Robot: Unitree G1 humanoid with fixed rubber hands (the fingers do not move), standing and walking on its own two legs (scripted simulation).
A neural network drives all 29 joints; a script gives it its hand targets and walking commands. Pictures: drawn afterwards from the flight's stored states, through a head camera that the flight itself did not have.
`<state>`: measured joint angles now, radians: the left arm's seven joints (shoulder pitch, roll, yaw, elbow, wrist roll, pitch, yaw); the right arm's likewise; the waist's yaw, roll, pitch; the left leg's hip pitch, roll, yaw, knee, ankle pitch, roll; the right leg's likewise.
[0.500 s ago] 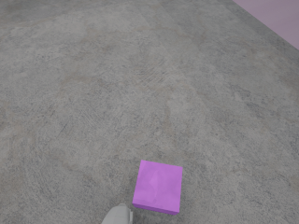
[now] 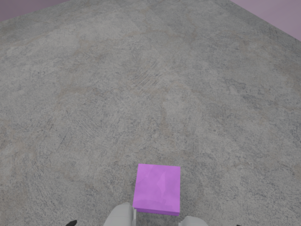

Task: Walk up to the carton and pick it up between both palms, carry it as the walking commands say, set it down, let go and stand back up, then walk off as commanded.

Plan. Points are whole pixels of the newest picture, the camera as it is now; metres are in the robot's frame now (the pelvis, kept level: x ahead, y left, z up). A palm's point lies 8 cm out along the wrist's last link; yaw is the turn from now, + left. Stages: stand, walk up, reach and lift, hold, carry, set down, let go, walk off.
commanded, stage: walk up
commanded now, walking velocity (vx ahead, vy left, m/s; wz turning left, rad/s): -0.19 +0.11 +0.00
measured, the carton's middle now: (158, 189) +0.33 +0.04 -0.67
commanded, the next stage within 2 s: stand in 1.72 s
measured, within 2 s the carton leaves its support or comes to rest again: neither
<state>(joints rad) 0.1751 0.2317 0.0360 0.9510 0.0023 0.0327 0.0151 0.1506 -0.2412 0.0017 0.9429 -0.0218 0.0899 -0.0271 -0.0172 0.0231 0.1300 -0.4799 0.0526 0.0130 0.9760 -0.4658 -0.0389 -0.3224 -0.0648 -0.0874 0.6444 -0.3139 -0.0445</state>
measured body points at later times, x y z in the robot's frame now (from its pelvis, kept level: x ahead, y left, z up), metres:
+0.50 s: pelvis -0.10 +0.06 +0.00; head -0.09 +0.09 +0.45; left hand -0.03 +0.31 -0.16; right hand -0.06 -0.21 -0.13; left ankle -0.15 +0.16 -0.73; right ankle +0.00 -0.07 -0.71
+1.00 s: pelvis -0.09 +0.03 +0.00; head -0.07 +0.01 +0.45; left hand +0.03 +0.28 -0.13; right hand -0.17 -0.20 -0.16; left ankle -0.15 +0.16 -0.73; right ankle -0.07 -0.07 -0.73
